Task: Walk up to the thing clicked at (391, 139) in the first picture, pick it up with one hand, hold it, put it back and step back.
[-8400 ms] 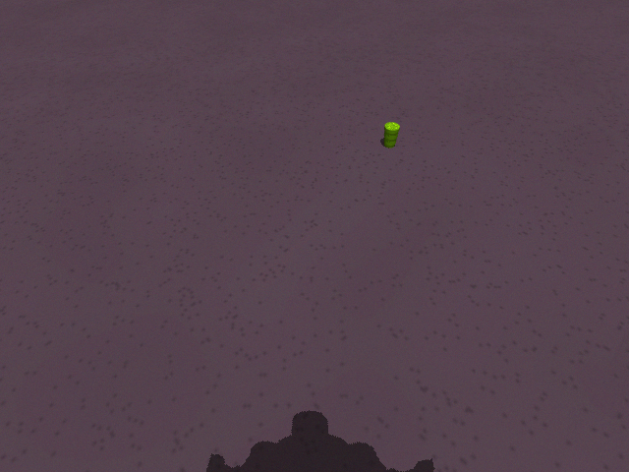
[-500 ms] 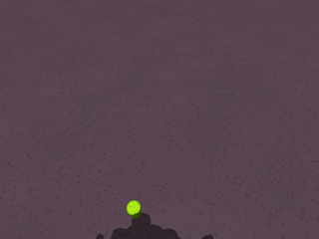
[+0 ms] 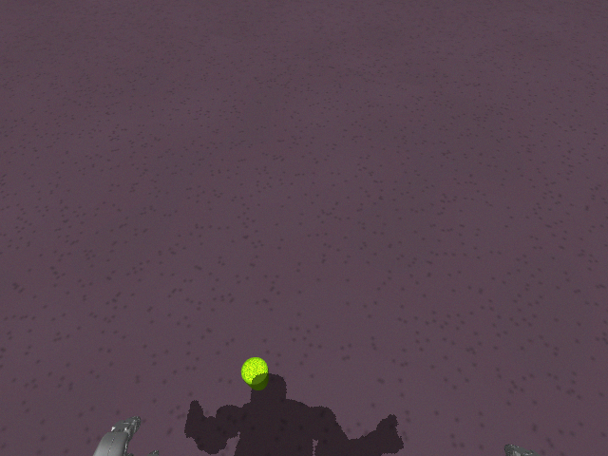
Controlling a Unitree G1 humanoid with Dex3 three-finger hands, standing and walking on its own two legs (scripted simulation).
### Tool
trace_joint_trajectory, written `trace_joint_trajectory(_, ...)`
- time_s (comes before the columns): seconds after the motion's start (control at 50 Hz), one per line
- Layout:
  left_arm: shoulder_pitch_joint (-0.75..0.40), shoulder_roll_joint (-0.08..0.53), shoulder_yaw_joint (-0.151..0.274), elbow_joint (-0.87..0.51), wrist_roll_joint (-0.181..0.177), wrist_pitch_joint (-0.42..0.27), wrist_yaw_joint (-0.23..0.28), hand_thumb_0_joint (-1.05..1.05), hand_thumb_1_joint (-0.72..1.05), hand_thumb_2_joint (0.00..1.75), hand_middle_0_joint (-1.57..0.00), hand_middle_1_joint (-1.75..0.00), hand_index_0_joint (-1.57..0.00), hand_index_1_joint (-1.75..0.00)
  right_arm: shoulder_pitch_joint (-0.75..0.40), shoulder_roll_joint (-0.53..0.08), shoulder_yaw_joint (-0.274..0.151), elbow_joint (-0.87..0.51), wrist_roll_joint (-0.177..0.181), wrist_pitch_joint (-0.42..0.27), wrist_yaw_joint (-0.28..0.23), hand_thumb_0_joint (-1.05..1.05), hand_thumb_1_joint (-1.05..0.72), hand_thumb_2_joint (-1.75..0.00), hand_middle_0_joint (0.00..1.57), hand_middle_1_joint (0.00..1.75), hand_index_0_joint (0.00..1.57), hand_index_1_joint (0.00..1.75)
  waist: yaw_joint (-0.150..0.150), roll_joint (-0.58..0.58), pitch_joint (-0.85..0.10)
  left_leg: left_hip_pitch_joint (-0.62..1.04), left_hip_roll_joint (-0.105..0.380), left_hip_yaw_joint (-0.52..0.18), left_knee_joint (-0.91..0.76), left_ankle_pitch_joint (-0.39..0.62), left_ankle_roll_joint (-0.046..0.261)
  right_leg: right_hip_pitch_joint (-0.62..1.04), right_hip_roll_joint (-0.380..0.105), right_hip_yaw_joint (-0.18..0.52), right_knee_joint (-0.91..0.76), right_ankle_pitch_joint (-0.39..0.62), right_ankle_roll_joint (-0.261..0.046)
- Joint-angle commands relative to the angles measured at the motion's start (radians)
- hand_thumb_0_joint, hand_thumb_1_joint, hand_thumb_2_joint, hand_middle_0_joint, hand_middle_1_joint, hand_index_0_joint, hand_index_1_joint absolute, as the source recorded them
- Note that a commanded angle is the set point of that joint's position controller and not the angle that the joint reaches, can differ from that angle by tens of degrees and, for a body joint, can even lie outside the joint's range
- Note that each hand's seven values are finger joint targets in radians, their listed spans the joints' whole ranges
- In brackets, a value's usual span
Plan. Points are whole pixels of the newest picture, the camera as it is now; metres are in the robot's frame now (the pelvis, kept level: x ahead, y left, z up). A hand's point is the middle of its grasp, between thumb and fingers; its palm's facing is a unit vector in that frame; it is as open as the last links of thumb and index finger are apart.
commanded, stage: go down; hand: left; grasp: from above
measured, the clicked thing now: (256, 376) +0.41 +0.19 -0.72
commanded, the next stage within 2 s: none
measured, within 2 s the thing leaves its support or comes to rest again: neither
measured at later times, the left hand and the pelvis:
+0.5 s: hand (148, 449) +0.16 +0.27 -0.18, palm faces +0.05 -0.94 -0.33, open 17.0 cm; pelvis +0.00 +0.01 -0.05, yaw -1 degrees
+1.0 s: hand out of the picture +0.15 +0.28 -0.20, palm faces +0.08 -0.95 -0.31, open 17.4 cm; pelvis -0.01 +0.01 -0.10, yaw +0 degrees
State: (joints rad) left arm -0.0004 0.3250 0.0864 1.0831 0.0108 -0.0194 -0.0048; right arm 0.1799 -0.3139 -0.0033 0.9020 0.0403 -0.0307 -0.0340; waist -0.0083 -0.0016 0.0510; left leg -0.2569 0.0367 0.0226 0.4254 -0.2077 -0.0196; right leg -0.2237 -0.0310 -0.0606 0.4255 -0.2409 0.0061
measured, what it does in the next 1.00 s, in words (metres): lowers itself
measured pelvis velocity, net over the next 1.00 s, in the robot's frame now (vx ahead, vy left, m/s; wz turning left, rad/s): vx -0.01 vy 0.01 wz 0.00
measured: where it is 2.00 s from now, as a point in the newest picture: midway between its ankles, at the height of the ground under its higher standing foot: outside the picture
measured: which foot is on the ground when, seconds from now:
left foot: down 0.00-1.00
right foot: down 0.00-1.00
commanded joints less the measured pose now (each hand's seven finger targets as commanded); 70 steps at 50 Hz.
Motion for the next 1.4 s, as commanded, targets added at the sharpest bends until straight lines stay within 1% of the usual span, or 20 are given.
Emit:
trace_joint_trajectory(0.0,-0.017,0.251,0.136,-0.052,0.071,-0.007,-0.012,0.00,0.18,0.21,-0.02,-0.09,-0.03,-0.08,0.084,-0.129,-0.078,-0.166,-0.016,-0.030,-0.006,0.00,-0.93,-0.91,0.20,0.30,0.20,0.30,0.023,0.011,-0.270,-0.034,-0.050,0.022,0.088,0.156,0.028,-0.023,0.016,0.026,0.067,0.186,-0.027)
trace_joint_trajectory(0.04,0.037,0.243,0.152,-0.120,0.078,0.020,-0.007,0.00,0.07,0.17,-0.04,-0.08,-0.04,-0.07,0.086,-0.120,-0.082,-0.215,-0.012,-0.033,-0.003,0.00,-0.92,-0.90,0.20,0.30,0.20,0.30,0.039,0.051,-0.301,-0.032,-0.056,0.022,0.100,0.200,0.022,-0.017,0.021,0.026,0.084,0.217,-0.029)
trace_joint_trajectory(0.14,0.008,0.223,0.153,-0.256,0.067,0.109,-0.003,0.00,-0.21,0.10,-0.06,-0.06,-0.05,-0.06,0.046,-0.110,-0.081,-0.304,-0.008,-0.042,-0.002,0.00,-0.87,-0.89,0.20,0.30,0.20,0.30,0.004,0.022,-0.257,-0.094,-0.041,0.009,0.144,0.140,0.023,-0.110,0.033,0.011,0.115,0.137,-0.026)
trace_joint_trajectory(0.26,0.021,0.179,0.139,-0.428,0.045,0.133,-0.018,0.00,-0.48,0.06,-0.07,-0.09,-0.07,-0.09,0.066,-0.099,-0.080,-0.354,-0.011,-0.077,-0.005,0.00,-0.85,-0.88,0.20,0.30,0.20,0.30,-0.021,0.051,-0.269,-0.181,-0.022,-0.007,0.251,0.062,0.018,-0.259,0.041,0.004,0.241,0.052,-0.027)
trace_joint_trajectory(0.34,0.103,0.203,0.179,-0.543,0.040,0.144,-0.018,0.00,-0.56,0.04,-0.08,-0.09,-0.08,-0.10,0.066,-0.096,-0.085,-0.390,-0.011,-0.099,-0.011,0.00,-0.84,-0.88,0.20,0.30,0.20,0.30,-0.012,0.056,-0.323,-0.228,-0.019,-0.017,0.321,0.062,0.018,-0.303,0.037,0.005,0.313,0.049,-0.025)
trace_joint_trajectory(0.36,0.140,0.173,0.156,-0.540,0.041,0.155,-0.022,0.00,-0.59,0.03,-0.09,-0.10,-0.08,-0.10,0.069,-0.095,-0.083,-0.393,-0.013,-0.105,-0.014,0.00,-0.84,-0.88,0.20,0.30,0.20,0.30,-0.020,0.049,-0.315,-0.238,-0.015,-0.019,0.332,0.055,0.017,-0.321,0.038,0.005,0.328,0.041,-0.023)
trace_joint_trajectory(0.4,0.134,0.213,0.187,-0.637,0.037,0.169,-0.022,0.00,-0.60,0.03,-0.09,-0.08,-0.08,-0.09,0.067,-0.095,-0.083,-0.402,-0.015,-0.112,-0.017,0.00,-0.85,-0.88,0.20,0.30,0.20,0.30,-0.011,0.083,-0.351,-0.250,-0.009,-0.032,0.356,0.068,0.015,-0.339,0.038,0.004,0.360,0.045,-0.024)
trace_joint_trajectory(0.6,0.271,0.190,0.189,-0.801,0.023,0.264,-0.031,0.00,-0.61,0.04,-0.08,-0.09,-0.08,-0.09,0.054,-0.078,-0.070,-0.457,-0.023,-0.149,-0.053,0.00,-0.85,-0.88,0.20,0.30,0.20,0.30,-0.038,0.082,-0.347,-0.350,-0.008,-0.042,0.464,0.045,0.021,-0.444,0.037,0.001,0.445,0.025,-0.018)
trace_joint_trajectory(0.82,0.367,0.188,0.229,-0.897,-0.005,0.252,-0.054,0.00,-0.58,0.06,-0.08,-0.08,-0.07,-0.09,0.046,-0.065,-0.066,-0.498,-0.033,-0.176,-0.064,0.00,-0.89,-0.89,0.20,0.30,0.20,0.30,-0.030,0.081,-0.400,-0.442,-0.010,-0.054,0.564,0.056,0.025,-0.513,0.037,-0.003,0.536,0.031,-0.019)
trace_joint_trajectory(0.94,0.307,0.213,0.259,-0.891,-0.017,0.202,-0.067,0.00,-0.55,0.07,-0.08,-0.07,-0.06,-0.08,0.045,-0.066,-0.068,-0.491,-0.038,-0.187,-0.062,0.00,-0.91,-0.90,0.20,0.30,0.20,0.30,-0.040,0.086,-0.414,-0.501,-0.008,-0.056,0.627,0.048,0.031,-0.576,0.035,0.006,0.591,0.023,-0.020)
trace_joint_trajectory(1.02,0.160,0.247,0.304,-0.773,-0.043,0.101,-0.107,0.00,-0.52,0.07,-0.07,-0.06,-0.06,-0.06,0.045,-0.079,-0.071,-0.455,-0.040,-0.201,-0.053,0.00,-0.93,-0.91,0.20,0.30,0.20,0.30,-0.051,0.086,-0.361,-0.636,-0.007,-0.055,0.699,-0.095,0.033,-0.720,0.032,0.014,0.673,-0.096,-0.022)
trace_joint_trajectory(1.04,0.088,0.270,0.322,-0.783,-0.054,0.059,-0.127,0.00,-0.53,0.05,-0.07,-0.06,-0.06,-0.06,0.028,-0.082,-0.070,-0.469,-0.041,-0.212,-0.053,0.00,-0.92,-0.90,0.20,0.30,0.20,0.30,-0.051,0.087,-0.390,-0.660,-0.009,-0.054,0.731,-0.115,0.036,-0.747,0.030,0.019,0.700,-0.107,-0.023)
trace_joint_trajectory(1.06,0.121,0.270,0.335,-0.663,-0.059,0.033,-0.146,0.00,-0.53,0.05,-0.08,-0.06,-0.07,-0.06,0.039,-0.094,-0.077,-0.451,-0.039,-0.214,-0.051,0.00,-0.94,-0.91,0.20,0.30,0.20,0.30,-0.053,0.051,-0.392,-0.696,-0.009,-0.056,0.757,-0.125,0.040,-0.774,0.030,0.021,0.727,-0.119,-0.024)
trace_joint_trajectory(1.18,-0.087,0.388,0.411,-0.587,-0.101,-0.195,-0.264,0.00,-0.53,0.08,-0.07,-0.10,-0.06,-0.10,0.034,-0.126,-0.070,-0.430,-0.036,-0.231,-0.037,0.00,-0.93,-0.91,0.20,0.30,0.20,0.30,-0.023,0.127,-0.579,-0.799,-0.008,-0.076,0.899,-0.162,0.034,-0.966,0.022,0.034,0.910,-0.173,-0.033)
trace_joint_trajectory(1.22,-0.159,0.444,0.448,-0.586,-0.109,-0.242,-0.289,0.00,-0.52,0.10,-0.06,-0.11,-0.05,-0.11,0.041,-0.144,-0.074,-0.411,-0.038,-0.219,-0.034,0.00,-0.91,-0.90,0.20,0.30,0.20,0.30,0.001,0.183,-0.639,-0.780,-0.001,-0.093,0.921,-0.184,0.025,-1.031,0.022,0.032,0.959,-0.202,-0.037)
trace_joint_trajectory(1.24,-0.138,0.429,0.444,-0.486,-0.107,-0.249,-0.301,0.00,-0.51,0.11,-0.06,-0.11,-0.05,-0.12,0.033,-0.151,-0.074,-0.407,-0.038,-0.213,-0.033,0.00,-0.90,-0.90,0.20,0.30,0.20,0.30,-0.005,0.163,-0.627,-0.809,0.001,-0.100,0.934,-0.193,0.025,-1.060,0.023,0.027,0.975,-0.211,-0.038)
trace_joint_trajectory(1.26,-0.200,0.472,0.477,-0.534,-0.114,-0.273,-0.310,0.00,-0.49,0.12,-0.05,-0.11,-0.04,-0.12,0.046,-0.156,-0.074,-0.392,-0.040,-0.207,-0.028,0.00,-0.90,-0.90,0.20,0.30,0.20,0.30,0.008,0.174,-0.671,-0.815,0.001,-0.104,0.962,-0.161,0.023,-1.073,0.023,0.025,1.003,-0.192,-0.039)
trace_joint_trajectory(1.28,-0.171,0.491,0.505,-0.452,-0.113,-0.281,-0.319,0.00,-0.48,0.13,-0.05,-0.11,-0.04,-0.12,0.046,-0.160,-0.071,-0.386,-0.040,-0.200,-0.025,0.00,-0.90,-0.90,0.20,0.30,0.20,0.30,0.024,0.157,-0.692,-0.825,0.002,-0.106,0.980,-0.130,0.024,-1.077,0.024,0.021,1.024,-0.173,-0.041)
trace_joint_trajectory(1.3,-0.128,0.446,0.488,-0.374,-0.119,-0.285,-0.337,0.00,-0.48,0.13,-0.05,-0.11,-0.04,-0.12,0.037,-0.157,-0.067,-0.384,-0.040,-0.194,-0.020,0.00,-0.90,-0.90,0.20,0.30,0.20,0.30,0.018,0.136,-0.680,-0.857,-0.001,-0.106,1.005,-0.117,0.028,-1.102,0.027,0.016,1.042,-0.168,-0.043)
trace_joint_trajectory(1.38,-0.277,0.533,0.545,-0.369,-0.139,-0.350,-0.393,0.00,-0.46,0.14,-0.04,-0.11,-0.03,-0.12,0.041,-0.169,-0.066,-0.354,-0.049,-0.175,-0.008,0.00,-0.90,-0.90,0.20,0.30,0.20,0.30,0.014,0.122,-0.736,-0.938,-0.004,-0.094,1.103,-0.089,0.041,-1.141,0.030,0.022,1.099,-0.142,-0.042)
